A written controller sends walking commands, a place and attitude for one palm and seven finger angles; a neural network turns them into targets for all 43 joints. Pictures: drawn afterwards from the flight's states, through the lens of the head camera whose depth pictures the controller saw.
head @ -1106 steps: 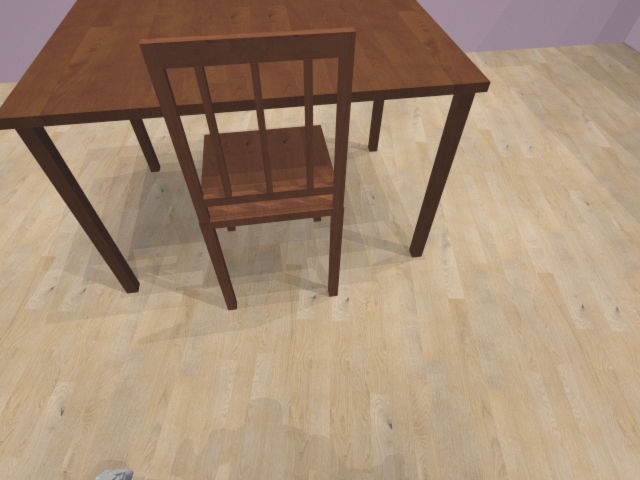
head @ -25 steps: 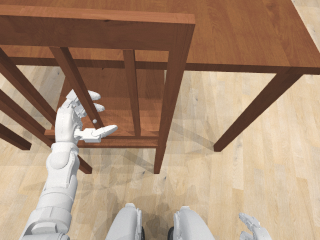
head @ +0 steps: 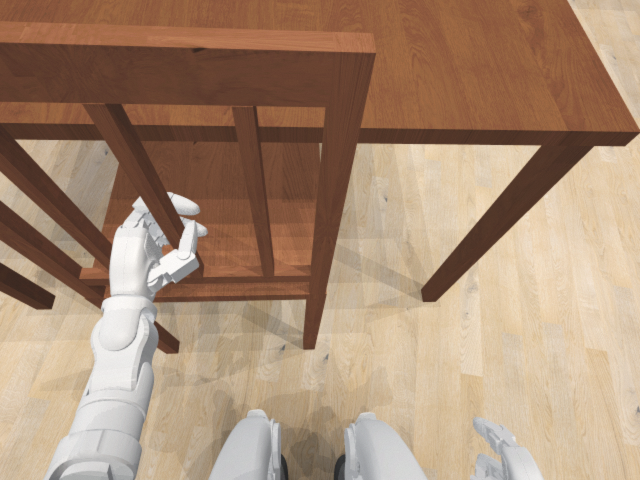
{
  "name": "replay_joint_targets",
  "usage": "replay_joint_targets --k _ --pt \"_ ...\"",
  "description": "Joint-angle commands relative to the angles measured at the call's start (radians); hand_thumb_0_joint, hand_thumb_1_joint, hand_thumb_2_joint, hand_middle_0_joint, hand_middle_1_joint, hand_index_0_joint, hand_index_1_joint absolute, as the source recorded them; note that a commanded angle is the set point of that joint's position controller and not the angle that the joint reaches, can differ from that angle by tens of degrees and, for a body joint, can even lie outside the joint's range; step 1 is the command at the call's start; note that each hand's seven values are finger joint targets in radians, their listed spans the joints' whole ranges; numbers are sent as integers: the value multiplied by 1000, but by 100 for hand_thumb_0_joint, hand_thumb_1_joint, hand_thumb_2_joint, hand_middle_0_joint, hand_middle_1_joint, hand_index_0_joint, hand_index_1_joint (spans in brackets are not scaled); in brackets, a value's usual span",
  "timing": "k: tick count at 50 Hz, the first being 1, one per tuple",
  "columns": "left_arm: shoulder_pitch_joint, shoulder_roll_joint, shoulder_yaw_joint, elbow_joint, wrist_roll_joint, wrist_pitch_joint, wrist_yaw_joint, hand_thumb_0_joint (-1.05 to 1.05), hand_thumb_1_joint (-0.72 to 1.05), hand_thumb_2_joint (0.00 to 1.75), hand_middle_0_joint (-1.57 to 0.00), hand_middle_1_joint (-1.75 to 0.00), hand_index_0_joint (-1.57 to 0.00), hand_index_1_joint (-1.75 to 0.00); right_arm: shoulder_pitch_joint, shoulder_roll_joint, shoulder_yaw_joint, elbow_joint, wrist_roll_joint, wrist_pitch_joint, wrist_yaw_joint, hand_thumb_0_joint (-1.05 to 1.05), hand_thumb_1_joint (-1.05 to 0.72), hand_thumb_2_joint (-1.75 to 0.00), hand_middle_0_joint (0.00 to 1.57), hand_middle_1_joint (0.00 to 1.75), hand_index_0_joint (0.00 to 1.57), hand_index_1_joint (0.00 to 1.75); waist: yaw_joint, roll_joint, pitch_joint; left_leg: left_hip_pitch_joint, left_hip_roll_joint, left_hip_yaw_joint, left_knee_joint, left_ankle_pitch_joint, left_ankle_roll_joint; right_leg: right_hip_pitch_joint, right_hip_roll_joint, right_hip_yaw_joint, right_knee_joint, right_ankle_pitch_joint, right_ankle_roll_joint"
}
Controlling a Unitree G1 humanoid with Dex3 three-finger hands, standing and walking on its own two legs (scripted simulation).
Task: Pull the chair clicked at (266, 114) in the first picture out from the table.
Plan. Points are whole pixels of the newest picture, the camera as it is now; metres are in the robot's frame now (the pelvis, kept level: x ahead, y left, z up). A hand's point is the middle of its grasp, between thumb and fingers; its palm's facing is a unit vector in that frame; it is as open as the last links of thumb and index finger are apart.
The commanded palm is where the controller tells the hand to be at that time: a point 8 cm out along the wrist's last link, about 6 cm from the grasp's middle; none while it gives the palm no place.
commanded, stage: hook a spindle and tug to test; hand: left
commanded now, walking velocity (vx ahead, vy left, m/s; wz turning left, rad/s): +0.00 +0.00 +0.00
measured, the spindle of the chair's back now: (165, 213) +0.41 +0.18 +0.06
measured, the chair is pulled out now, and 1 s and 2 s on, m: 0.00 0.02 0.19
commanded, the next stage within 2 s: step backward, pulling the chair out in 0.36 s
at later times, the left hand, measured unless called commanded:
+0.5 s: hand (186, 262) +0.37 +0.16 +0.02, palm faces +0.03 -1.00 -0.05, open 5.1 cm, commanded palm +0.35 +0.21 +0.02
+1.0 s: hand (187, 258) +0.37 +0.15 +0.03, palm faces +0.01 -0.99 -0.16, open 5.0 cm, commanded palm +0.33 +0.21 +0.03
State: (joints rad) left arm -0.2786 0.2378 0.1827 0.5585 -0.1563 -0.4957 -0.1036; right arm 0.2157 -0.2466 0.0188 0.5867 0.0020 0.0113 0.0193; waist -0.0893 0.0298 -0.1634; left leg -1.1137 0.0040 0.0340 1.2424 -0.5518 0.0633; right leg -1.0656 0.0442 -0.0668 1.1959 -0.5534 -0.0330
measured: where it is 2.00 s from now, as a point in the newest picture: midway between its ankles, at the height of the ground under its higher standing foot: outside the picture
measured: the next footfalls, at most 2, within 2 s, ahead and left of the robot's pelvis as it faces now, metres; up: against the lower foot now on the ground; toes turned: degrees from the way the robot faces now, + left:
right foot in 1.90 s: -0.13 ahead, -0.19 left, +0.00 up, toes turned -2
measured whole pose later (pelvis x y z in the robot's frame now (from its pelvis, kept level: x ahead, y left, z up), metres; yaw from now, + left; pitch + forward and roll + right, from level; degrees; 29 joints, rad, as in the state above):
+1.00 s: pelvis +0.03 +0.01 +0.10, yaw -1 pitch +7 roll -2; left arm -0.27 0.22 0.09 0.78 -0.06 -0.21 0.05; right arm 0.21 -0.25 0.00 0.62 0.01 0.13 -0.07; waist -0.09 0.02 0.07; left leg -0.39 -0.01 0.08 0.57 -0.31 0.07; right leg -0.36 0.04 -0.01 0.51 -0.28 -0.02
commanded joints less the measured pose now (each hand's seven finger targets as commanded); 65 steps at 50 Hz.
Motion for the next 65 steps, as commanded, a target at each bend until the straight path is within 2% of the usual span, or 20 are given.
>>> replay_joint_targets --k 1,7,12,19,22,23,24,25,26,27,30,33,35,40,45,47,52,55,59,65 --pt "-99 189 102 -212 -35 -63 6 0 90 90 -50 -145 -50 -145 55 -153 -67 -114 4 -25 -4 0 -90 -90 20 30 20 30 47 22 -433 310 9 -88 -148 422 -46 259 -15 49 -124 390 4" --pt "-5 154 73 -277 -45 -55 0 0 90 90 -50 -145 -50 -145 48 -146 -70 -130 6 -29 2 0 -90 -90 20 30 20 30 52 29 -443 326 10 -79 -148 458 -43 283 -16 51 -128 433 7" --pt "106 173 105 -304 -58 -55 -5 0 90 90 -50 -145 -50 -145 50 -142 -71 -141 8 -31 7 0 -90 -90 20 30 20 30 61 -5 -428 285 6 -67 -148 474 -39 347 -16 62 -132 504 10" --pt "106 178 102 -354 -62 -66 -15 0 90 90 -50 -145 -50 -145 54 -144 -75 -134 6 -43 5 0 -90 -90 20 30 20 30 48 28 -416 291 10 -68 -128 520 -40 330 -17 63 -112 551 9" --pt "157 137 61 -402 -67 -65 -25 0 90 90 -50 -145 -50 -145 52 -139 -79 -139 5 -51 9 0 -90 -90 20 30 20 30 52 52 -451 335 14 -67 -125 581 -43 337 -22 61 -109 594 10" --pt "180 58 -20 -433 -70 -58 -31 0 90 90 -50 -145 -50 -145 49 -133 -78 -150 7 -55 13 0 -90 -90 20 30 20 30 45 58 -459 363 15 -70 -129 606 -41 331 -23 57 -116 596 12" --pt "-179 337 75 -575 71 54 93 0 90 90 -50 -145 -50 -145 131 -117 -66 -195 47 16 -35 0 -90 -90 20 30 20 30 37 68 -646 692 13 -46 -300 545 -21 670 -94 169 -305 675 10" --pt "-235 334 60 -639 87 108 149 0 90 90 -50 -145 -50 -145 146 -132 -83 -186 47 30 -67 0 -90 -90 20 30 20 30 32 138 -633 759 12 -41 -351 572 -25 706 -103 170 -358 791 31" --pt "-161 281 40 -578 90 149 180 0 90 90 -50 -145 -50 -145 148 -131 -81 -180 47 30 -81 0 -90 -90 20 30 20 30 27 112 -569 751 17 -51 -366 591 -24 683 -107 154 -365 832 44" --pt "-97 244 28 -489 101 188 197 0 90 90 -50 -145 -50 -145 109 -126 -76 -168 51 39 -93 0 -90 -90 20 30 20 30 29 144 -514 735 23 -56 -383 625 -21 641 -112 161 -368 852 52" --pt "-30 124 -78 -195 123 281 208 0 90 90 -50 -145 -50 -145 101 -129 -62 -104 58 78 -117 0 -90 -90 20 30 20 30 14 -5 -282 688 64 -96 -468 636 -10 629 -113 135 -441 830 79" --pt "-133 129 -91 -84 121 288 206 0 90 90 -50 -145 -50 -145 96 -145 -61 -83 63 101 -134 0 -90 -90 20 30 20 30 15 -80 -254 716 95 -105 -547 692 -13 751 -141 139 -505 947 87" --pt "-167 130 -95 -21 127 280 201 0 90 90 -50 -145 -50 -145 90 -147 -62 -74 58 106 -141 0 -90 -90 20 30 20 30 20 4 -221 783 123 -129 -597 803 -15 762 -139 126 -529 900 72" --pt "-140 97 -114 65 129 260 175 0 90 90 -50 -145 -50 -145 65 -134 -67 -56 32 112 -122 0 -90 -90 20 30 20 30 36 161 -171 1045 217 -230 -667 1174 9 687 -89 97 -589 461 31" --pt "-73 101 -100 64 133 244 166 0 90 90 -50 -145 -50 -145 46 -129 -67 -56 9 104 -92 0 -90 -90 20 30 20 30 58 209 -151 1130 246 -229 -685 1300 -6 703 -88 97 -653 413 10" --pt "-63 103 -95 46 134 236 164 0 90 90 -50 -145 -50 -145 42 -131 -70 -59 6 99 -86 0 -90 -90 20 30 20 30 58 196 -152 1122 245 -214 -683 1274 -13 732 -92 97 -676 474 3" --pt "-36 102 -82 9 130 227 163 0 90 90 -50 -145 -50 -145 53 -133 -81 -61 14 83 -92 0 -90 -90 20 30 20 30 43 63 -214 1107 233 -177 -659 1195 -24 838 -109 112 -718 724 -12" --pt "-58 116 -80 6 132 228 172 0 90 90 -50 -145 -50 -145 54 -135 -83 -55 18 77 -104 0 -90 -90 20 30 20 30 36 71 -226 1060 223 -153 -671 1078 -30 878 -139 140 -706 841 -15" --pt "-100 150 -75 28 134 227 187 0 90 90 -50 -145 -50 -145 42 -137 -81 -40 22 71 -121 0 -90 -90 20 30 20 30 35 104 -207 995 207 -146 -692 942 -29 887 -156 159 -696 863 -9" --pt "-128 156 -98 88 124 230 206 0 90 90 -50 -145 -50 -145 20 -131 -77 -35 40 69 -138 0 -90 -90 20 30 20 30 33 6 -190 849 108 -85 -654 508 -59 947 -247 236 -746 958 0"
